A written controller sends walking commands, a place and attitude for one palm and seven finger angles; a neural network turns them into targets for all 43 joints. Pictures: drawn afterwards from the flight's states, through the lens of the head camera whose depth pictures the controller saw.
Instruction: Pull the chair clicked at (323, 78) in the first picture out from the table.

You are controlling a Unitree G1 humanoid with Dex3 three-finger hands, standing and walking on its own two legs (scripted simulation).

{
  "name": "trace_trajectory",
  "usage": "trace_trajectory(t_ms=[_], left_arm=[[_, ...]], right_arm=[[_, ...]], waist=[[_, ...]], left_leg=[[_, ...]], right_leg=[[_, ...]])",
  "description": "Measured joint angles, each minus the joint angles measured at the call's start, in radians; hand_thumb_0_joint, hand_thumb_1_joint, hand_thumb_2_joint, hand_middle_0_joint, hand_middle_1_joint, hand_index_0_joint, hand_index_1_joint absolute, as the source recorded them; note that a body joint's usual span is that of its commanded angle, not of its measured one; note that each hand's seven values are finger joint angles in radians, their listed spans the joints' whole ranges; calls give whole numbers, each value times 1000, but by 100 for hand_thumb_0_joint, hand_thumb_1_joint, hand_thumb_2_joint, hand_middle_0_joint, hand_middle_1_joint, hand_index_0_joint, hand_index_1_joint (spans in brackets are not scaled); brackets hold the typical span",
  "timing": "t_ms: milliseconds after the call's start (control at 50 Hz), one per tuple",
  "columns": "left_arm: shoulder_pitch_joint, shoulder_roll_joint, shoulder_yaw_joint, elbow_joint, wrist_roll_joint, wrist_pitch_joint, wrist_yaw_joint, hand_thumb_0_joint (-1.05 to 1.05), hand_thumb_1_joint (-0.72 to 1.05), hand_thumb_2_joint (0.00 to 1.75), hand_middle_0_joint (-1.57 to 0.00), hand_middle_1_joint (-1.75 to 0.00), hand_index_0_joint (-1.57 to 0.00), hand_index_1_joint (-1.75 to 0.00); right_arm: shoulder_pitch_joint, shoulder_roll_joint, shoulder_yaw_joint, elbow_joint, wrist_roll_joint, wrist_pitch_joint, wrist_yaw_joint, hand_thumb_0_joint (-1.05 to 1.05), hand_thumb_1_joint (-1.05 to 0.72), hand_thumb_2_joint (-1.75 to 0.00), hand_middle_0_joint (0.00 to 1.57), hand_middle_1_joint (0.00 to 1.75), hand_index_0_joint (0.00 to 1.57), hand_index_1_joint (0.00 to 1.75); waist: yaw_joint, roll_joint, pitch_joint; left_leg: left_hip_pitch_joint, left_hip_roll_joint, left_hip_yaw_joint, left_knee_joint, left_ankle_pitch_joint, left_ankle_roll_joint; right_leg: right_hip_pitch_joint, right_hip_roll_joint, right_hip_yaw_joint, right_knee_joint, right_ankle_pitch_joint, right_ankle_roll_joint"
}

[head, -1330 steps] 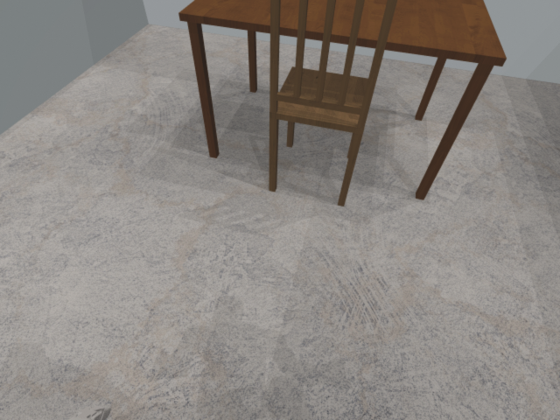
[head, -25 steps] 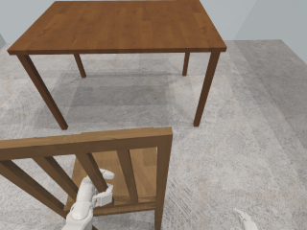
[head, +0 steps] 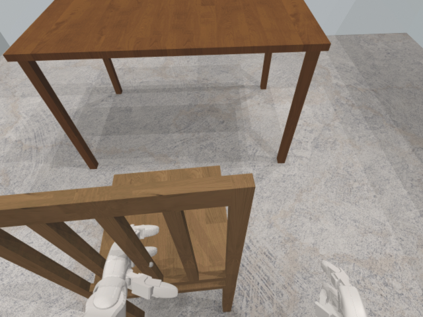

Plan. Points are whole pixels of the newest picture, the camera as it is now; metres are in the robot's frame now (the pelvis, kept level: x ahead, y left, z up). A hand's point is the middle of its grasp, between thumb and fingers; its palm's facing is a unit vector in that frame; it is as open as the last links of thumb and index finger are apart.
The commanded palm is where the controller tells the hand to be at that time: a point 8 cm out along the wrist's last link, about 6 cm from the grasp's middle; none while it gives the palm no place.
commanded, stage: open the thumb and straighten the fingers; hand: left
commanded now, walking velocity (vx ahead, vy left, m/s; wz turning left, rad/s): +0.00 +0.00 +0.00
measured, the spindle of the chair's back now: (139, 256) +0.24 +0.14 -0.01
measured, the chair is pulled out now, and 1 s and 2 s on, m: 0.61 0.61 0.60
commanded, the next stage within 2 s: draw the fingers out of the gap in 0.26 s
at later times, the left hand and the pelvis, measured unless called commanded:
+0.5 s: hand (147, 278) +0.21 +0.14 -0.05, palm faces +0.03 -0.98 -0.17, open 17.4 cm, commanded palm +0.18 +0.19 -0.03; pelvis +0.01 +0.00 -0.01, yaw +1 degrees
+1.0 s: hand out of the picture +0.14 +0.13 -0.05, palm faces +0.06 -0.98 -0.17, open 17.5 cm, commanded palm +0.10 +0.18 -0.03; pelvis +0.00 +0.00 -0.03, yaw +2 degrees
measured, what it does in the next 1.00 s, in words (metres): stands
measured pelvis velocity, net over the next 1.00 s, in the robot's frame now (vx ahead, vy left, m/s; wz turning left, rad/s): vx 0.00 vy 0.00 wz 0.03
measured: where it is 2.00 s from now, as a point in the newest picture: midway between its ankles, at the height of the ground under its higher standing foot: outside the picture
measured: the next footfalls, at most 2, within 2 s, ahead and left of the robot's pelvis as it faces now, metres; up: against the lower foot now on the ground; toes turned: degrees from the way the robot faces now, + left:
none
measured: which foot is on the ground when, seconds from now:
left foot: down 0.00-1.00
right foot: down 0.00-1.00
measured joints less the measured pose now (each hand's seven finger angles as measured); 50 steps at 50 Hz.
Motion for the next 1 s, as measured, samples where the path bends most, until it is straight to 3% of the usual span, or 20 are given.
trace_trajectory(t_ms=[200, 340, 560, 1000], left_arm=[[60, 15, 3, -93, 3, 62, -18, -1, -52, 21, -11, -34, -12, -34], [102, 26, 2, -157, 3, 66, -23, -1, -53, 20, -3, -9, -4, -9], [229, 19, -23, -262, 19, 82, 6, -1, -54, 20, -1, -1, -1, -1], [478, 10, -95, -453, 60, 81, 19, -1, -54, 20, -1, 0, -1, 0]], right_arm=[[5, 8, 18, -42, -10, 4, -10, 1, -90, -90, 21, 30, 21, 30], [19, 7, 15, -46, -11, 6, -18, 1, -90, -90, 21, 30, 21, 30], [39, 12, 6, -64, -7, 12, -22, 1, -90, -90, 21, 30, 21, 30], [21, 39, 13, -123, -4, 7, -39, 1, -90, -90, 21, 30, 21, 30]], waist=[[4, -3, -19], [-2, -6, -25], [-10, -5, -39], [17, -1, -71]], left_leg=[[-47, 1, -20, 64, -43, -4], [-71, 3, -28, 90, -57, -6], [-103, 2, -26, 122, -70, -4], [-167, -3, -43, 208, -102, -2]], right_leg=[[-34, 0, -19, 53, -44, -3], [-53, 2, -25, 73, -57, -4], [-85, 1, -22, 103, -68, -2], [-136, -4, -35, 178, -100, -2]])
